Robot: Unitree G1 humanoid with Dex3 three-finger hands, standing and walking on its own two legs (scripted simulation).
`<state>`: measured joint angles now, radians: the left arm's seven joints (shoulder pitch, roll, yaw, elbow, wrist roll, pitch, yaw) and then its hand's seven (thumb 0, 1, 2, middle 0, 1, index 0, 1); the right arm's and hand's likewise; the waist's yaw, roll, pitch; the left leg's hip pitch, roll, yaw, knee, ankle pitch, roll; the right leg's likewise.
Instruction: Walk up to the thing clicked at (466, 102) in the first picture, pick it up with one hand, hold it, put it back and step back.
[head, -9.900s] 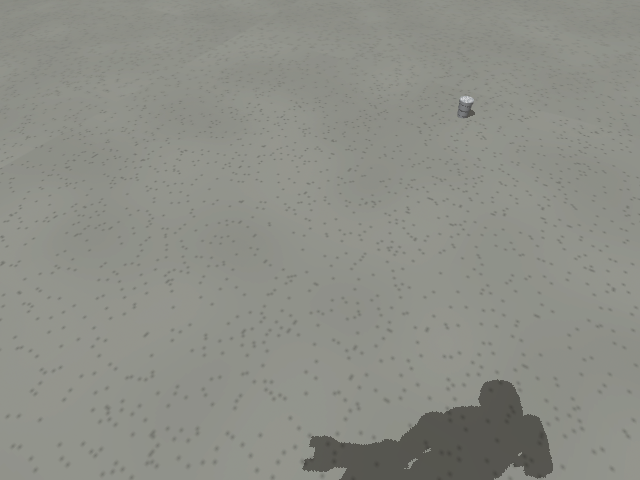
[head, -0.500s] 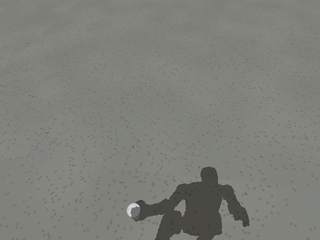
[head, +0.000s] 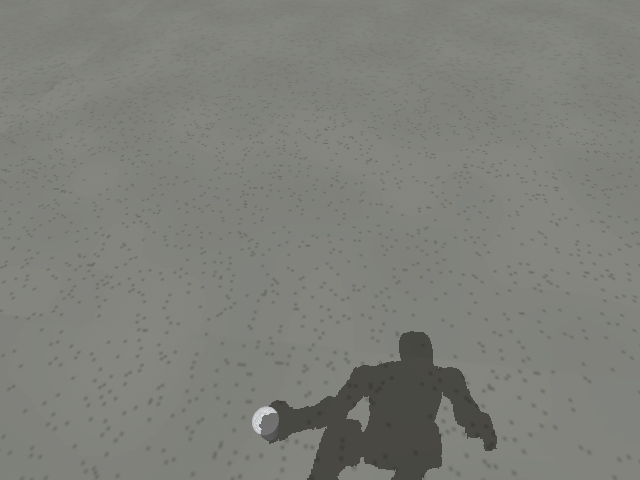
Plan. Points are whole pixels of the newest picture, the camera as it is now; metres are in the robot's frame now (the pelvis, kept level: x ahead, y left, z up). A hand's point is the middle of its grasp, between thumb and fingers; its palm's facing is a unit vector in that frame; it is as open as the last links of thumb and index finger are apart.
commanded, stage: stand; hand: left
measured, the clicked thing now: (267, 425) +0.37 +0.21 -0.73
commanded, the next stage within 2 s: walk up in 0.54 s
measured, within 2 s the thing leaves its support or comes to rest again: neither
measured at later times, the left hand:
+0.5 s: hand out of the picture +0.08 +0.25 -0.16, palm faces -0.03 -0.94 -0.34, open 7.4 cm
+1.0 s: hand out of the picture +0.06 +0.24 -0.16, palm faces -0.02 -0.95 -0.32, open 7.4 cm
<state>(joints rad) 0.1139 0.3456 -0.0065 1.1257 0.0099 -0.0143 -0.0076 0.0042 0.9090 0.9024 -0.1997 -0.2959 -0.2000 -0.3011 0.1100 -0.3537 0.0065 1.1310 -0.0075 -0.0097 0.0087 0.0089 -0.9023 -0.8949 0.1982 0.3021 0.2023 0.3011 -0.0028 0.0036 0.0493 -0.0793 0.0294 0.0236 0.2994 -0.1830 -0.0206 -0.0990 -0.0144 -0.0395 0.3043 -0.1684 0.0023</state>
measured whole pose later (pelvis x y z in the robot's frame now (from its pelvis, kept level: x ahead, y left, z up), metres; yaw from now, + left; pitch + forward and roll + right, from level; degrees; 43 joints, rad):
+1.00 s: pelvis -0.03 -0.02 -0.01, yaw +0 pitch -2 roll +0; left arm 0.11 0.36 0.05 1.02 0.03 0.05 -0.04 0.00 0.91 0.90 -0.20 -0.30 -0.20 -0.30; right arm 0.13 -0.40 -0.04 1.05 -0.01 0.00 -0.01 0.01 -0.90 -0.89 0.20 0.30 0.20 0.30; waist 0.00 -0.01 0.11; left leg -0.21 0.06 0.00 0.48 -0.24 -0.01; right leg -0.21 0.01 -0.05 0.46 -0.21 -0.03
